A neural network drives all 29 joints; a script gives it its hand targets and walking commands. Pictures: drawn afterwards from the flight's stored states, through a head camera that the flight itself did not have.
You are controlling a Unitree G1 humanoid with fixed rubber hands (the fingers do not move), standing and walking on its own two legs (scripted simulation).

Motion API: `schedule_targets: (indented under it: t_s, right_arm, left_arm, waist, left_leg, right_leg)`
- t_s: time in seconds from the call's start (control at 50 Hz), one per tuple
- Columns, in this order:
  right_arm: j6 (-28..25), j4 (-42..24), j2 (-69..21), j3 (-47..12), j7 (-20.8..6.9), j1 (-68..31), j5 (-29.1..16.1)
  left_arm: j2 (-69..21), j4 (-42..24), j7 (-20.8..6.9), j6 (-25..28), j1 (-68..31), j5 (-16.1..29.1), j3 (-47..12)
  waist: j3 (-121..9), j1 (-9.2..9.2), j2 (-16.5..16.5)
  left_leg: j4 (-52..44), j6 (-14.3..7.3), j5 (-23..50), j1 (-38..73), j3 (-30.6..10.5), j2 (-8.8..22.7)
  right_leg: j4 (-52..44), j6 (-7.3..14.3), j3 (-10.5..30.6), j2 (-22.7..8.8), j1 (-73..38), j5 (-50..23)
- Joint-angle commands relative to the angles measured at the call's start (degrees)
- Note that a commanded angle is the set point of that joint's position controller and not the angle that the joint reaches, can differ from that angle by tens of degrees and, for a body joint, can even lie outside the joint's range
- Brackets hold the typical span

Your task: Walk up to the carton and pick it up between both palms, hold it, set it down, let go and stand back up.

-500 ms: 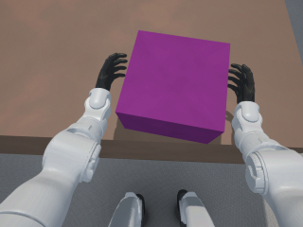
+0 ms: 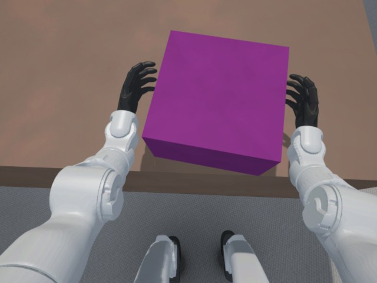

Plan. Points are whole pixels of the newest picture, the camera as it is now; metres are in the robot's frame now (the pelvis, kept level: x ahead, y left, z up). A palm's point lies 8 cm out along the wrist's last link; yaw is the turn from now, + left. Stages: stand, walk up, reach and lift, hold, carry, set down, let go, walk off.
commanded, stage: reach and lift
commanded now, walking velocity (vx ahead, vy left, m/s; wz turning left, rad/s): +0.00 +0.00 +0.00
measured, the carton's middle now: (216, 106) +0.49 -0.04 -0.07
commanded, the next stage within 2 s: none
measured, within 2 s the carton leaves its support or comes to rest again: leaves its support in 1.16 s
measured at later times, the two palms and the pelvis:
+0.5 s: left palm (130, 103) +0.46 +0.14 +0.00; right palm (303, 120) +0.43 -0.22 -0.02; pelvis +0.00 +0.00 +0.00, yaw +0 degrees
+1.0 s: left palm (131, 117) +0.43 +0.14 +0.00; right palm (309, 129) +0.41 -0.22 -0.02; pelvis +0.00 -0.01 +0.00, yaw +0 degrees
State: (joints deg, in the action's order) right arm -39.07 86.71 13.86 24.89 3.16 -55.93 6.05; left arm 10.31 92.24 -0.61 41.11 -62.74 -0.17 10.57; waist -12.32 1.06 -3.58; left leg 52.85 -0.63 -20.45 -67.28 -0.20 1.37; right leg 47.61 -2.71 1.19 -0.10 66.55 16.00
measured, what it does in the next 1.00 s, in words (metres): stands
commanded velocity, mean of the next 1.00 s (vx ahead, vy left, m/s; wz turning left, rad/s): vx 0.00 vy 0.00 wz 0.00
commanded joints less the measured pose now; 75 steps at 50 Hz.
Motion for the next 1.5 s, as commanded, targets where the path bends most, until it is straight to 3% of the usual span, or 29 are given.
schedule_targets:
  t_s: [0.0,0.02,0.06,0.14,0.22,0.24,0.3,0.32,0.34,0.36,0.38,0.44,0.46,0.52,0.6,0.64,0.76,0.84,0.86,0.88,1.0,1.02,1.06,1.18,1.22,1.24,1.26,1.4,1.48]
  right_arm:
    - [-1.04,2.18,-32.63,-3.45,-9.38,-19.19,17.93]
    - [-0.60,-0.08,-34.18,-4.89,-9.75,-17.90,17.26]
    - [-1.78,1.87,-32.40,-3.40,-9.11,-18.42,18.47]
    - [-2.11,1.30,-33.86,-5.12,-8.55,-17.97,18.52]
    - [-3.89,0.06,-36.11,-7.68,-8.09,-18.06,17.08]
    - [-4.72,1.07,-35.33,-6.74,-7.59,-17.87,17.40]
    - [-5.12,-0.12,-38.26,-10.35,-8.00,-18.70,16.64]
    - [-4.98,-0.14,-36.93,-8.51,-7.88,-18.34,16.84]
    - [-5.01,-0.08,-38.15,-11.19,-8.13,-17.87,15.84]
    - [-5.24,1.04,-36.19,-9.32,-7.81,-18.72,16.05]
    - [-5.64,-1.34,-38.69,-11.51,-7.65,-18.79,16.45]
    - [-5.32,1.72,-38.32,-12.49,-7.32,-16.26,15.70]
    - [-5.62,-0.20,-39.31,-12.60,-7.89,-16.98,15.50]
    - [-5.62,1.13,-37.51,-11.59,-8.13,-16.50,15.71]
    - [-5.34,-0.54,-37.93,-15.34,-8.41,-16.62,13.09]
    - [-4.06,0.70,-37.06,-13.93,-9.03,-16.87,13.36]
    - [-3.07,-2.85,-37.64,-16.89,-9.03,-16.18,11.71]
    - [-1.80,-4.82,-39.01,-18.01,-9.05,-19.08,10.02]
    - [-1.47,-4.04,-40.16,-17.74,-8.86,-19.19,10.74]
    - [-0.25,-4.01,-40.94,-19.71,-9.03,-18.28,8.61]
    - [1.31,-9.43,-42.10,-22.39,-9.68,-20.55,6.19]
    - [2.30,-9.94,-42.82,-25.25,-9.71,-20.83,4.13]
    - [2.49,-11.89,-43.71,-26.25,-9.20,-20.45,3.44]
    - [6.33,-19.37,-46.41,-29.49,-9.26,-22.01,-0.28]
    - [7.04,-19.95,-47.15,-30.33,-8.99,-23.55,-0.39]
    - [8.42,-22.94,-48.37,-32.61,-8.79,-23.02,-2.86]
    - [8.41,-24.64,-48.05,-31.62,-8.68,-23.42,-3.32]
    - [13.23,-28.12,-51.26,-33.38,-9.69,-23.95,-4.42]
    - [17.02,-29.76,-51.56,-34.41,-9.08,-25.02,-5.49]
  left_arm:
    - [-23.79,-0.57,-5.34,1.51,-20.95,-12.59,-0.44]
    - [-22.17,-0.16,-5.70,1.00,-18.90,-14.18,1.53]
    - [-23.55,-0.18,-5.49,1.82,-19.73,-13.84,0.61]
    - [-23.35,-1.29,-5.29,2.46,-20.34,-12.01,-0.36]
    - [-25.29,-1.94,-4.97,2.95,-18.39,-12.16,-1.17]
    - [-26.18,-3.03,-5.18,3.65,-19.82,-10.85,-2.52]
    - [-26.33,-3.61,-4.57,4.09,-18.27,-11.12,-3.03]
    - [-27.16,-3.09,-4.71,3.71,-18.86,-10.19,-4.12]
    - [-26.91,-3.87,-4.32,4.35,-17.50,-9.67,-4.64]
    - [-26.56,-2.41,-5.06,3.94,-20.38,-9.93,-3.90]
    - [-27.73,-4.37,-4.80,4.58,-19.15,-9.84,-4.34]
    - [-28.62,-4.00,-4.73,4.59,-18.08,-8.33,-6.20]
    - [-27.57,-3.59,-4.53,4.82,-17.10,-8.51,-6.26]
    - [-29.07,-4.01,-4.66,4.81,-19.07,-7.56,-7.38]
    - [-31.81,-4.26,-3.65,3.62,-15.14,-6.08,-10.36]
    - [-29.49,-3.00,-4.00,3.48,-15.86,-6.36,-9.24]
    - [-31.20,-7.20,-3.51,3.41,-17.61,-2.46,-14.70]
    - [-31.07,-7.41,-3.30,3.01,-21.02,-1.15,-15.31]
    - [-30.87,-9.30,-3.44,3.96,-24.19,0.28,-17.65]
    - [-31.29,-7.45,-3.19,2.26,-19.97,0.24,-16.85]
    - [-30.81,-9.87,-2.96,2.40,-21.04,1.03,-17.41]
    - [-33.26,-11.63,-2.79,1.69,-20.13,2.87,-18.50]
    - [-34.03,-14.17,-2.93,2.25,-23.75,3.75,-20.77]
    - [-36.35,-18.40,-1.76,0.72,-23.97,5.10,-21.74]
    - [-35.86,-19.89,-1.99,0.64,-25.97,6.14,-22.56]
    - [-38.27,-21.17,-1.46,-0.88,-22.76,8.61,-25.29]
    - [-39.41,-23.84,-1.51,-1.06,-24.28,8.94,-26.08]
    - [-41.39,-31.14,-0.26,-2.99,-29.15,9.97,-27.30]
    - [-37.55,-29.03,-0.93,-5.30,-30.78,9.24,-22.65]
  waist:
    - [-33.62,3.18,-2.87]
    - [-31.25,1.71,-2.07]
    - [-32.46,3.91,-1.47]
    - [-34.51,4.24,0.19]
    - [-36.32,2.32,-1.27]
    - [-37.87,4.38,-0.95]
    - [-39.41,1.19,-0.60]
    - [-38.99,2.89,-0.60]
    - [-42.13,1.27,-0.87]
    - [-39.58,3.54,0.87]
    - [-41.89,2.51,1.74]
    - [-42.78,4.15,0.87]
    - [-42.51,2.23,0.80]
    - [-43.01,3.68,0.94]
    - [-45.70,2.28,-0.64]
    - [-41.67,1.25,0.16]
    - [-46.93,3.64,0.86]
    - [-45.46,2.04,0.83]
    - [-47.20,4.32,0.30]
    - [-44.88,2.35,0.52]
    - [-46.30,1.62,0.62]
    - [-48.08,1.17,3.48]
    - [-50.14,3.71,2.33]
    - [-49.77,2.18,1.56]
    - [-48.85,3.38,1.86]
    - [-51.36,1.64,2.03]
    - [-50.58,4.43,1.31]
    - [-47.87,3.31,-2.00]
    - [-40.20,2.60,3.79]
  left_leg:
    - [-3.19,4.19,23.01,31.78,0.66,1.59]
    - [-2.97,3.47,22.68,30.07,1.59,1.13]
    - [-4.25,3.80,22.90,31.55,0.58,1.52]
    - [-3.54,3.81,23.73,29.12,2.43,0.68]
    - [-2.76,3.90,29.69,32.48,2.77,0.83]
    - [-2.86,4.35,31.46,34.48,2.01,1.08]
    - [-2.95,4.41,32.59,34.12,3.13,0.76]
    - [-1.98,4.28,31.80,32.86,3.15,0.88]
    - [-1.70,4.64,35.55,32.85,3.48,0.64]
    - [-1.58,4.41,31.03,30.98,3.32,0.73]
    - [-1.32,4.17,33.05,30.99,3.70,0.33]
    - [-1.73,4.34,34.40,33.51,2.85,0.50]
    - [-1.21,4.54,35.66,32.38,3.80,0.31]
    - [-2.50,4.45,33.29,33.30,1.59,1.31]
    - [-1.34,5.36,40.67,37.79,1.41,1.17]
    - [-2.28,4.68,35.18,35.53,2.42,0.54]
    - [-2.70,5.54,36.45,38.14,0.82,0.75]
    - [-2.56,4.99,31.04,32.49,2.13,-0.41]
    - [-3.46,4.94,26.42,30.82,1.11,-0.23]
    - [-4.33,4.47,24.18,31.15,1.90,-0.96]
    - [-4.04,4.09,24.84,28.46,2.52,-1.23]
    - [-4.50,3.90,26.49,29.08,2.47,-2.01]
    - [-3.89,4.27,25.15,28.72,1.29,-2.23]
    - [-5.81,3.83,23.45,28.31,0.48,-2.01]
    - [-5.62,3.71,22.39,28.72,-0.02,-2.08]
    - [-5.94,4.10,25.99,29.28,-0.08,-2.14]
    - [-5.81,4.41,27.57,30.62,-0.89,-2.40]
    - [-8.61,4.22,21.63,33.32,-2.78,-1.77]
    - [-10.74,2.62,15.11,28.11,-1.09,-2.97]
  right_leg:
    - [-3.95,2.42,-7.36,2.69,-15.44,-15.58]
    - [-4.41,2.63,-6.54,2.92,-14.82,-13.45]
    - [-5.95,2.49,-7.33,3.03,-16.62,-15.76]
    - [-5.69,2.76,-6.57,3.50,-19.36,-18.86]
    - [-6.25,2.69,-6.25,3.83,-19.54,-21.04]
    - [-6.32,2.33,-7.53,3.87,-21.23,-24.46]
    - [-6.79,2.56,-6.29,4.14,-22.57,-21.46]
    - [-6.01,3.01,-6.26,3.89,-22.26,-22.99]
    - [-5.32,2.71,-6.44,4.00,-23.22,-25.18]
    - [-5.88,2.96,-6.13,4.32,-22.87,-25.00]
    - [-5.30,2.85,-5.86,3.76,-25.34,-27.21]
    - [-6.41,2.88,-7.14,3.90,-25.67,-27.75]
    - [-5.75,3.11,-6.11,4.21,-24.74,-27.04]
    - [-5.99,2.63,-5.88,4.63,-23.52,-24.88]
    - [-6.48,3.10,-5.99,5.26,-24.40,-27.11]
    - [-7.42,3.27,-5.34,4.92,-22.99,-22.27]
    - [-6.86,2.58,-6.78,4.73,-25.50,-24.47]
    - [-5.75,2.52,-4.74,5.14,-27.45,-24.39]
    - [-5.51,2.36,-5.40,4.46,-28.04,-21.79]
    - [-6.55,2.12,-5.55,5.00,-28.84,-19.18]
    - [-4.26,2.19,-3.91,4.04,-33.28,-22.42]
    - [-5.13,2.01,-3.71,5.00,-35.91,-24.67]
    - [-4.65,1.86,-4.52,4.54,-37.90,-25.24]
    - [-4.84,1.56,-2.86,4.76,-39.30,-21.21]
    - [-4.76,1.74,-3.06,4.20,-40.94,-22.45]
    - [-4.31,1.94,-2.38,4.80,-42.91,-24.57]
    - [-5.23,1.74,-2.95,5.09,-42.53,-25.12]
    - [-7.07,1.84,-2.75,4.88,-41.28,-15.95]
    - [-7.93,0.67,-1.84,4.17,-47.48,-13.61]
